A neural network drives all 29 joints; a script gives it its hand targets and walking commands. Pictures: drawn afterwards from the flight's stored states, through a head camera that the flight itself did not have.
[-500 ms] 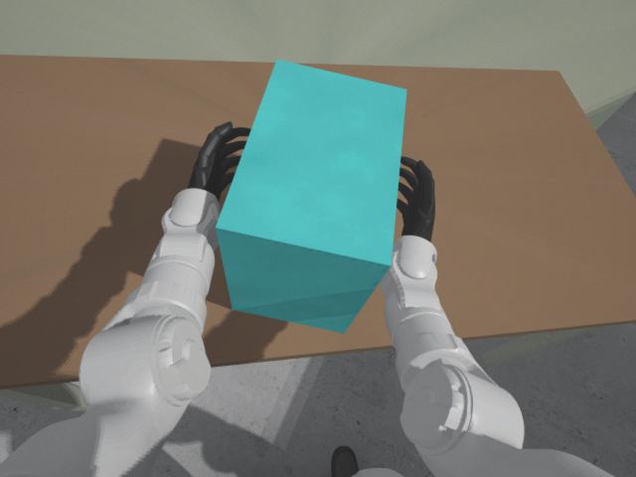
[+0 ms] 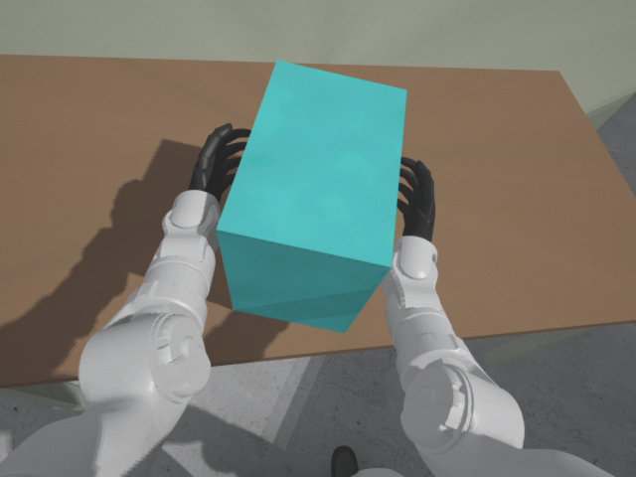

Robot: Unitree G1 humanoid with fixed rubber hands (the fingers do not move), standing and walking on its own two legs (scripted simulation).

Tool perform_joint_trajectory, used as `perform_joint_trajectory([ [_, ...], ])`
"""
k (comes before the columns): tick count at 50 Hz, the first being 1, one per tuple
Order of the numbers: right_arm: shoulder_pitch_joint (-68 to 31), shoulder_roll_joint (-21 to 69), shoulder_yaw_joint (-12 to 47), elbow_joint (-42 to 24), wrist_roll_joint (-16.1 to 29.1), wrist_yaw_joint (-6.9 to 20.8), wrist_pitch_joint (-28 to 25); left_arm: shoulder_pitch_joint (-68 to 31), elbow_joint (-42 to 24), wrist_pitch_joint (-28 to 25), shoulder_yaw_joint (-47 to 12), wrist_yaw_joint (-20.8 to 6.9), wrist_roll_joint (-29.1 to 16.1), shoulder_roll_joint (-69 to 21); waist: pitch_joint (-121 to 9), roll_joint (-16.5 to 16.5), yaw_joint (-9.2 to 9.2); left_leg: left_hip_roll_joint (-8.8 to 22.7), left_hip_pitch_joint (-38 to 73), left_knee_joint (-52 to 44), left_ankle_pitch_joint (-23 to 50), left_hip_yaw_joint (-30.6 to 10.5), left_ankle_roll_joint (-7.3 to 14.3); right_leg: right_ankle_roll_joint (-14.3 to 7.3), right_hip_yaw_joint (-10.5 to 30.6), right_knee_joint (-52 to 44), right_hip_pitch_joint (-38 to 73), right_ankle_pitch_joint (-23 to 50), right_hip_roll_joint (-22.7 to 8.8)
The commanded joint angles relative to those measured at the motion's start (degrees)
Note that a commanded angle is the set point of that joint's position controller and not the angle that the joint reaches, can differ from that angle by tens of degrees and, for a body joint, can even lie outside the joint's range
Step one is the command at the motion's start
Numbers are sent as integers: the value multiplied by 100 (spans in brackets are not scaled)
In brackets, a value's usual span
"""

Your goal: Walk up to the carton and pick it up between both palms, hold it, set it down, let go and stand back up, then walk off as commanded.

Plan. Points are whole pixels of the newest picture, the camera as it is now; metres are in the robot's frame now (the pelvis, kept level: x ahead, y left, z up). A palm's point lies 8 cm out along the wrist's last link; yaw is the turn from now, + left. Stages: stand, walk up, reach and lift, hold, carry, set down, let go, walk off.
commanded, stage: set down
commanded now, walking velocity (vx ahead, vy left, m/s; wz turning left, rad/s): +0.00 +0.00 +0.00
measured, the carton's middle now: (313, 208) +0.45 -0.04 -0.01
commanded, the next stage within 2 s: none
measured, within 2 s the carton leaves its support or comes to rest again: neither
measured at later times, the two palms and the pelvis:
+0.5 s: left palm (208, 187) +0.46 +0.10 +0.04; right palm (415, 227) +0.39 -0.16 +0.04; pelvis +0.00 +0.00 +0.00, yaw +0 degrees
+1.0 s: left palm (208, 186) +0.46 +0.10 +0.04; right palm (415, 228) +0.38 -0.16 +0.04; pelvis +0.00 +0.00 +0.00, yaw +0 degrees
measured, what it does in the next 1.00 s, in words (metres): stands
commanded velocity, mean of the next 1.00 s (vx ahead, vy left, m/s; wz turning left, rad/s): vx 0.00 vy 0.00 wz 0.00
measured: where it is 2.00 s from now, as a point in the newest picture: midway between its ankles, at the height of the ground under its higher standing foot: outside the picture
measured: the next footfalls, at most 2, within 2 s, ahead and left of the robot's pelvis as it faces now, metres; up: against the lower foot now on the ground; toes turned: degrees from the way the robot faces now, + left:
none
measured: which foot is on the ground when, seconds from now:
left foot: down 0.00-1.00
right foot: down 0.00-1.00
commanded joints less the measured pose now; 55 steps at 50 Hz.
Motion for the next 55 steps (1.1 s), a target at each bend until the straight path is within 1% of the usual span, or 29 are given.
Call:
perform_joint_trajectory([
  [1, -2431, 3122, 1107, 1077, -1014, 636, -5, -2745, 727, 62, -715, -527, 933, -2430, -3560, 605, 11, -172, -260, -212, 3198, 545, -329, -243, -576, 556, 1612, 2624, 414],
  [35, -2037, 2988, 469, 1304, -1389, 705, 88, -2427, 758, 112, -245, -564, 1283, -2227, -2925, 537, -28, -233, -241, -194, 2969, 557, -278, -219, -556, 524, 1424, 2154, 450],
  [40, -1983, 2891, 391, 1316, -1420, 707, 106, -2415, 736, 112, -178, -546, 1308, -2089, -2863, 519, -38, -242, -231, -195, 2947, 560, -273, -207, -554, 525, 1429, 2112, 447],
  [43, -1933, 2664, 348, 1339, -1383, 673, 103, -2387, 692, 106, -172, -497, 1264, -1873, -2869, 526, -60, -236, -209, -180, 2978, 558, -281, -201, -552, 535, 1410, 2112, 449],
  [46, -1858, 2162, 306, 1376, -1270, 578, 75, -2332, 609, 94, -226, -379, 1125, -1421, -2939, 562, -95, -217, -144, -147, 3068, 553, -303, -191, -547, 550, 1355, 2121, 456],
  [49, -1761, 1405, 277, 1462, -1041, 397, 12, -2259, 452, 71, -396, -168, 849, -745, -3068, 651, -165, -179, -12, -76, 3275, 531, -341, -184, -546, 573, 1210, 2143, 465],
  [52, -1696, 405, 454, 1560, -552, 129, -84, -2197, 322, 40, -696, 151, 375, 183, -3310, 779, -176, -138, 107, 54, 3589, 512, -389, -173, -497, 637, 1038, 2275, 495],
  [55, -1968, -59, 897, 1565, 113, -62, -188, -2483, 412, 12, -1094, 395, -222, 660, -3946, 834, -118, -147, -87, 300, 3882, 510, -441, -130, -369, 847, 964, 2762, 559],
])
